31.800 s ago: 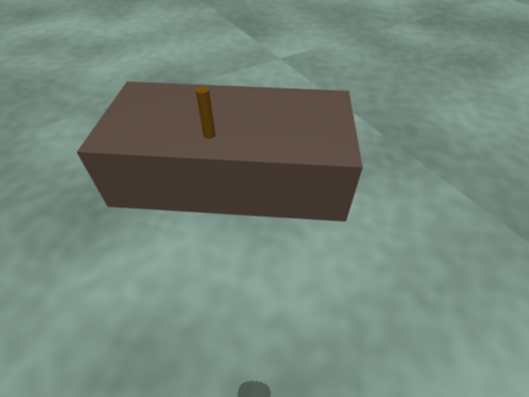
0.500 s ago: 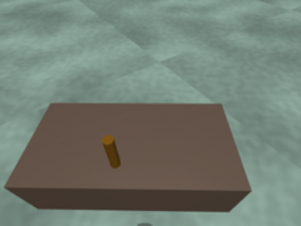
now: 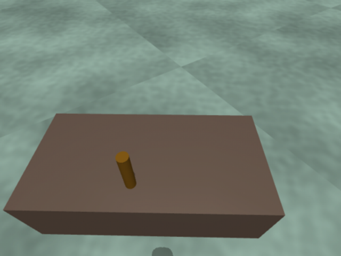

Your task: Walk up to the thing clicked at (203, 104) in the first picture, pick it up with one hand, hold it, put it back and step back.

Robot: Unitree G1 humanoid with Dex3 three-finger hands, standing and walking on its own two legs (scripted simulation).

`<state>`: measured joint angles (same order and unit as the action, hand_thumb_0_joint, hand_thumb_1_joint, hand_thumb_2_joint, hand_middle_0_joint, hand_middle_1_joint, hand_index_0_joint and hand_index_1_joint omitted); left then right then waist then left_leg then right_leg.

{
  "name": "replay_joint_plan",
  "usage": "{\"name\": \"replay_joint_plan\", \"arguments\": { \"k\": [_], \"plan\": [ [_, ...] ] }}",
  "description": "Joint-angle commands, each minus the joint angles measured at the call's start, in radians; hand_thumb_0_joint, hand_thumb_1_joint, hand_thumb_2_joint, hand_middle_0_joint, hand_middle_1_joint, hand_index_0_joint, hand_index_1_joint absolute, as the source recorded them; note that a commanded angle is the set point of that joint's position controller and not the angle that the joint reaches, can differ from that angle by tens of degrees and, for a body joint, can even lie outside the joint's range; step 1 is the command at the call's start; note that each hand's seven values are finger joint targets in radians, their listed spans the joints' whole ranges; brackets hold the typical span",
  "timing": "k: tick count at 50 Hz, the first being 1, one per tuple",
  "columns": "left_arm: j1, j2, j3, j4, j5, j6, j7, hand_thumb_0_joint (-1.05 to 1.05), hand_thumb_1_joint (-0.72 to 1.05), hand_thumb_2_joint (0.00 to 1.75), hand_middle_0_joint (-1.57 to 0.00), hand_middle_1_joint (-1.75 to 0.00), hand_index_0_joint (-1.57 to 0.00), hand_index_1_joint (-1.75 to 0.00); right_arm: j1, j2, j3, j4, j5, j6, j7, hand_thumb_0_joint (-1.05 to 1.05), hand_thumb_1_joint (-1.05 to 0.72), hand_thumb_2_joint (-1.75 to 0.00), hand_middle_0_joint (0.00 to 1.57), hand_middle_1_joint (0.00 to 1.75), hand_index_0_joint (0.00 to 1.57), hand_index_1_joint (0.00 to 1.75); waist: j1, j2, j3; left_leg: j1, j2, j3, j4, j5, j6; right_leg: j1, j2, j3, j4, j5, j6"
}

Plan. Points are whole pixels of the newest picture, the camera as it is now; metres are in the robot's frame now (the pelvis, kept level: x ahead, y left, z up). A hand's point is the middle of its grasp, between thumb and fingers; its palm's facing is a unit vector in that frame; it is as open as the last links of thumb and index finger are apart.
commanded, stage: stand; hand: left
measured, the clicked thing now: (126, 171) +0.50 +0.21 -0.31
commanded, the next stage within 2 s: step back in 0.46 s
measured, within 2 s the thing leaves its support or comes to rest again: neither
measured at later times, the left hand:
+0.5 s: hand out of the picture +0.07 +0.26 -0.16, palm faces -0.02 -0.94 -0.35, open 7.4 cm
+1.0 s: hand out of the picture -0.02 +0.25 -0.15, palm faces +0.01 -0.90 -0.44, open 7.4 cm
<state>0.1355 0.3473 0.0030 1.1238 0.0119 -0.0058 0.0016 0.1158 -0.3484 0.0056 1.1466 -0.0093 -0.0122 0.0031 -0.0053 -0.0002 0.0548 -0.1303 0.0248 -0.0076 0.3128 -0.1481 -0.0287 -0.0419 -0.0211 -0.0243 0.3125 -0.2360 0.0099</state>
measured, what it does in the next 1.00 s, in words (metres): lifts its left foot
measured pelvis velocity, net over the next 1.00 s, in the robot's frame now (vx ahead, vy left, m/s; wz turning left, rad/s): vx -0.10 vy -0.02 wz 0.05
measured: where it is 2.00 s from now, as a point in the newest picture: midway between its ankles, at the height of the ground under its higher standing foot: outside the picture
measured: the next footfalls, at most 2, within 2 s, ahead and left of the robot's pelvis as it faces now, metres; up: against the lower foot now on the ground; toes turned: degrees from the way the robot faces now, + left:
left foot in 1.18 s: -0.14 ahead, +0.13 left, +0.00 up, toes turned +3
right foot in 1.62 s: -0.27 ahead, -0.11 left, +0.00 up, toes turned +0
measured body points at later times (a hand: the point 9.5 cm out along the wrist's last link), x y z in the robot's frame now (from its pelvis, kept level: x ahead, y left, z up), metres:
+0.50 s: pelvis +0.00 +0.00 +0.00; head +0.02 +0.00 +0.45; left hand +0.07 +0.31 -0.13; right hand +0.08 -0.30 -0.14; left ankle +0.01 +0.14 -0.75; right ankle -0.04 -0.12 -0.75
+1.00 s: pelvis -0.10 -0.02 -0.02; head -0.02 -0.05 +0.42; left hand -0.02 +0.30 -0.12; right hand +0.03 -0.33 -0.16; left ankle -0.15 +0.13 -0.66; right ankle -0.06 -0.12 -0.75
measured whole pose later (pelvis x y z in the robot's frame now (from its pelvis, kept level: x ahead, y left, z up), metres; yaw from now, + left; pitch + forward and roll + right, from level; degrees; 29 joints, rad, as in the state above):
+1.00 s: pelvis -0.10 -0.02 -0.02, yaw +3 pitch +0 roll +2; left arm 0.12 0.34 0.05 0.89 0.04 0.04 0.01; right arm 0.09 -0.43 -0.06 0.92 0.01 0.07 -0.01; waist 0.02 0.05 0.19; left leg -0.46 -0.12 -0.15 1.17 -0.48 -0.01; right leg -0.34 -0.04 -0.03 0.62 -0.27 -0.03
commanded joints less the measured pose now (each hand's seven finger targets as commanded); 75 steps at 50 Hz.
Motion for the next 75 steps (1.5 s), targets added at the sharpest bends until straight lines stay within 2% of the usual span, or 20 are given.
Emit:
{"name": "replay_joint_plan", "arguments": {
  "k": [1,22,23,26,35,37,39,41,44,50,55,58,59,60,61,62,64,66,72,75],
  "plan": [
    [-0.025,0.214,0.046,-0.056,-0.003,-0.024,0.013,0.0,0.9,0.9,-0.2,-0.3,-0.2,-0.3,-0.031,-0.205,-0.037,-0.062,-0.001,-0.016,-0.016,0.0,-0.9,-0.9,0.2,0.3,0.2,0.3,0.002,0.007,-0.077,0.053,0.105,-0.077,-0.021,0.177,0.04,-0.043,-0.115,0.081,-0.054,0.198,-0.025],
    [-0.031,0.217,0.049,-0.06,0.0,-0.023,0.012,0.0,0.9,0.9,-0.2,-0.3,-0.2,-0.3,-0.046,-0.205,-0.042,-0.067,0.0,-0.014,-0.015,0.0,-0.9,-0.9,0.2,0.3,0.2,0.3,0.0,0.006,-0.066,0.058,0.105,-0.081,-0.025,0.125,0.042,-0.057,-0.115,0.08,-0.069,0.142,-0.027],
    [-0.044,0.278,0.09,-0.083,-0.019,-0.011,0.017,0.0,0.9,0.9,-0.2,-0.3,-0.2,-0.3,-0.073,-0.261,-0.067,-0.091,0.006,0.001,-0.007,0.0,-0.9,-0.9,0.2,0.3,0.2,0.3,0.001,0.001,0.046,-0.038,0.092,-0.101,0.075,0.337,0.071,-0.108,-0.094,0.083,0.033,0.34,-0.029],
    [-0.005,0.25,0.094,-0.12,-0.026,-0.002,0.024,0.0,0.9,0.9,-0.2,-0.3,-0.2,-0.3,-0.046,-0.246,-0.073,-0.127,0.02,0.011,-0.006,0.0,-0.9,-0.9,0.2,0.3,0.2,0.3,0.001,0.006,-0.084,0.006,0.105,-0.077,0.151,0.477,0.107,-0.059,-0.083,0.049,0.129,0.42,-0.05],
    [0.088,0.21,0.104,-0.175,-0.008,0.042,0.014,0.0,0.9,0.9,-0.2,-0.3,-0.2,-0.3,-0.121,-0.309,-0.124,-0.257,0.003,0.048,-0.008,0.0,-0.9,-0.9,0.2,0.3,0.2,0.3,0.029,0.192,-0.165,-0.195,0.256,-0.244,0.133,0.292,0.27,-0.085,0.03,0.026,0.515,-0.127,-0.073],
    [0.153,0.223,0.114,-0.168,-0.003,0.04,0.01,0.0,0.9,0.9,-0.2,-0.3,-0.2,-0.3,-0.172,-0.293,-0.122,-0.292,0.004,0.056,-0.006,0.0,-0.9,-0.9,0.2,0.3,0.2,0.3,0.071,0.146,-0.161,-0.286,0.193,-0.196,0.261,0.162,0.236,-0.067,-0.02,0.084,0.431,-0.126,-0.113],
    [0.084,0.361,0.142,-0.217,0.015,0.021,0.011,0.0,0.9,0.9,-0.2,-0.3,-0.2,-0.3,-0.176,-0.198,-0.102,-0.322,0.015,0.069,-0.012,0.0,-0.9,-0.9,0.2,0.3,0.2,0.3,0.079,-0.227,-0.031,-0.379,-0.175,-0.062,0.701,-0.377,0.065,-0.221,-0.347,0.512,-0.026,0.224,-0.236],
    [-0.037,0.378,0.142,-0.282,0.026,0.01,0.022,0.0,0.9,0.9,-0.2,-0.3,-0.2,-0.3,-0.048,-0.212,-0.108,-0.289,0.002,0.077,-0.025,0.0,-0.9,-0.9,0.2,0.3,0.2,0.3,0.019,-0.164,-0.02,-0.374,-0.136,-0.19,0.924,-0.474,0.059,-0.307,-0.405,0.53,0.031,0.389,-0.325],
    [-0.163,0.292,0.132,-0.318,0.027,0.008,0.025,0.0,0.9,0.9,-0.2,-0.3,-0.2,-0.3,0.057,-0.254,-0.125,-0.246,0.025,0.076,-0.019,0.0,-0.9,-0.9,0.2,0.3,0.2,0.3,-0.053,-0.123,-0.042,-0.349,-0.15,-0.188,0.977,-0.328,0.038,-0.263,-0.222,0.251,0.082,0.31,-0.211],
    [0.047,0.256,0.13,-0.311,0.017,0.009,0.047,0.0,0.9,0.9,-0.2,-0.3,-0.2,-0.3,-0.042,-0.236,-0.092,-0.307,0.003,0.058,-0.031,0.0,-0.9,-0.9,0.2,0.3,0.2,0.3,0.084,-0.126,-0.126,-0.454,-0.102,-0.144,0.739,-0.374,0.003,0.111,-0.259,0.233,0.206,0.564,-0.24],
    [0.044,0.29,0.141,-0.345,0.008,0.022,0.048,0.0,0.9,0.9,-0.2,-0.3,-0.2,-0.3,0.023,-0.233,-0.098,-0.303,-0.008,0.052,-0.024,0.0,-0.9,-0.9,0.2,0.3,0.2,0.3,0.063,-0.225,-0.179,-0.298,-0.053,-0.048,0.439,-0.37,0.023,0.093,-0.277,0.227,0.257,0.639,-0.225],
    [-0.048,0.306,0.134,-0.384,-0.004,0.033,0.036,0.0,0.9,0.9,-0.2,-0.3,-0.2,-0.3,0.144,-0.241,-0.117,-0.253,-0.017,0.049,-0.013,0.0,-0.9,-0.9,0.2,0.3,0.2,0.3,-0.029,-0.168,-0.179,-0.048,-0.045,0.0,0.179,-0.076,0.057,-0.155,-0.222,0.163,0.316,0.401,-0.147],
    [-0.038,0.257,0.121,-0.397,-0.008,0.037,0.035,0.0,0.9,0.9,-0.2,-0.3,-0.2,-0.3,0.133,-0.283,-0.129,-0.269,-0.031,0.048,-0.011,0.0,-0.9,-0.9,0.2,0.3,0.2,0.3,-0.033,-0.011,-0.164,-0.018,0.072,-0.175,0.117,0.059,0.1,-0.273,-0.124,0.118,0.424,0.183,-0.085],
    [-0.052,0.205,0.112,-0.404,-0.015,0.037,0.039,0.0,0.9,0.9,-0.2,-0.3,-0.2,-0.3,0.082,-0.358,-0.141,-0.287,-0.036,0.048,-0.004,0.0,-0.9,-0.9,0.2,0.3,0.2,0.3,-0.031,0.247,-0.128,0.013,0.273,-0.453,0.035,0.195,0.206,-0.464,0.09,0.03,0.616,-0.271,-0.035],
    [-0.089,0.241,0.134,-0.389,-0.002,0.042,0.055,0.0,0.9,0.9,-0.2,-0.3,-0.2,-0.3,0.054,-0.42,-0.151,-0.302,-0.03,0.05,0.001,0.0,-0.9,-0.9,0.2,0.3,0.2,0.3,-0.065,0.271,-0.101,-0.159,0.363,-0.527,-0.004,0.169,0.333,-0.407,0.132,0.157,0.819,-0.48,-0.02],
    [-0.085,0.256,0.134,-0.375,0.008,0.043,0.058,0.0,0.9,0.9,-0.2,-0.3,-0.2,-0.3,0.009,-0.4,-0.147,-0.309,-0.031,0.047,-0.005,0.0,-0.9,-0.9,0.2,0.3,0.2,0.3,-0.052,0.241,-0.051,-0.228,0.371,-0.54,-0.019,0.119,0.354,-0.4,0.116,0.193,0.922,-0.455,-0.023],
    [-0.003,0.238,0.137,-0.332,-0.01,0.044,0.048,0.0,0.9,0.9,-0.2,-0.3,-0.2,-0.3,-0.099,-0.292,-0.114,-0.341,-0.038,0.046,-0.012,0.0,-0.9,-0.9,0.2,0.3,0.2,0.3,0.022,0.151,-0.018,-0.175,0.233,-0.275,0.037,0.198,0.261,-0.454,0.132,0.231,1.012,-0.312,-0.033],
    [0.097,0.235,0.135,-0.306,-0.012,0.045,0.041,0.0,0.9,0.9,-0.2,-0.3,-0.2,-0.3,-0.124,-0.256,-0.111,-0.351,-0.03,0.041,-0.019,0.0,-0.9,-0.9,0.2,0.3,0.2,0.3,0.067,0.14,-0.015,-0.078,0.189,-0.197,0.08,0.216,0.224,-0.506,0.141,0.208,1.005,-0.233,-0.026],
    [0.064,0.211,0.123,-0.341,0.005,0.026,0.035,0.0,0.9,0.9,-0.2,-0.3,-0.2,-0.3,0.012,-0.241,-0.118,-0.347,-0.009,0.038,-0.023,0.0,-0.9,-0.9,0.2,0.3,0.2,0.3,-0.025,0.16,-0.077,0.145,0.226,-0.191,0.132,0.326,0.294,-0.492,0.093,0.152,0.764,-0.267,0.043],
    [0.095,0.209,0.118,-0.335,0.002,0.021,0.031,0.0,0.9,0.9,-0.2,-0.3,-0.2,-0.3,-0.009,-0.265,-0.126,-0.37,-0.014,0.044,-0.022,0.0,-0.9,-0.9,0.2,0.3,0.2,0.3,-0.014,0.173,-0.122,0.115,0.259,-0.185,0.162,0.284,0.288,-0.363,0.024,0.11,0.518,-0.274,0.031]
  ]
}}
